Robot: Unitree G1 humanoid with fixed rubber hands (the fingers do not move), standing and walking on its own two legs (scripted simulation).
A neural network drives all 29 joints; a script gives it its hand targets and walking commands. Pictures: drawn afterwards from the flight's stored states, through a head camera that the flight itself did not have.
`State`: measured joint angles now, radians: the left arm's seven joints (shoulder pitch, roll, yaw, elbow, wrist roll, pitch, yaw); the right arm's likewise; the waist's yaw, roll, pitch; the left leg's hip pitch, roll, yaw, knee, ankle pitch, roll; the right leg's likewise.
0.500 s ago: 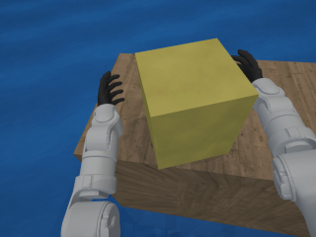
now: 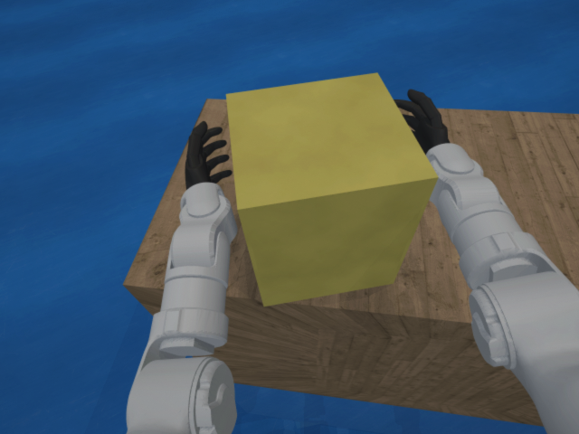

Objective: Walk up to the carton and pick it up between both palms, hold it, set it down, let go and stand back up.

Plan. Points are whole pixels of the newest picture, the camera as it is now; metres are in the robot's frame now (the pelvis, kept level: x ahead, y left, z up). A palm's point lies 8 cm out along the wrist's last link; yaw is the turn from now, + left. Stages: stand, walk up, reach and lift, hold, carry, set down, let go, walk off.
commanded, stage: reach and lift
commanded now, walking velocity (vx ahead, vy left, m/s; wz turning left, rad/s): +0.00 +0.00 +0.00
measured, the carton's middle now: (317, 197) +0.44 +0.05 +0.06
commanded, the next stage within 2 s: none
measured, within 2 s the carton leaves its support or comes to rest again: leaves its support in 1.80 s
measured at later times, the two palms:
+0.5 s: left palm (201, 183) +0.39 +0.19 +0.13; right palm (428, 148) +0.48 -0.10 +0.13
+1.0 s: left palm (198, 190) +0.38 +0.19 +0.13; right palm (429, 157) +0.46 -0.10 +0.13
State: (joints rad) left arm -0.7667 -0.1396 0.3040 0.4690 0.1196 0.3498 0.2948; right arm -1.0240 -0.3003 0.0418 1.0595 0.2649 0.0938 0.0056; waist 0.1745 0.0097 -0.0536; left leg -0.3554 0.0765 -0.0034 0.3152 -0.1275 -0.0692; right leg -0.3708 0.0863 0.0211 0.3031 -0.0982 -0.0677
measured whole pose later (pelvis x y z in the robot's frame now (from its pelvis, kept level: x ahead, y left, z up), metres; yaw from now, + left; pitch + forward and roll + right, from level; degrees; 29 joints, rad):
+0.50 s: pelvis +0.00 +0.00 +0.00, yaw +1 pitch +9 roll +0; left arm -0.77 -0.15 0.36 0.47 0.17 0.32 0.26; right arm -1.02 -0.26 -0.03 1.06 0.21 0.09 0.00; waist 0.15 0.01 -0.04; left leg -0.34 0.07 -0.02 0.30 -0.12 -0.07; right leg -0.35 0.08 0.00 0.30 -0.10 -0.07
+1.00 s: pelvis +0.01 +0.00 +0.00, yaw +2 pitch +5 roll +0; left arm -0.67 -0.25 0.47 0.36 0.41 0.34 0.14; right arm -0.94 -0.13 -0.33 1.11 -0.12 -0.06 0.11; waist 0.09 -0.04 -0.05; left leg -0.22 0.06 0.00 0.25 -0.12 -0.06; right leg -0.25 0.06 -0.02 0.29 -0.13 -0.06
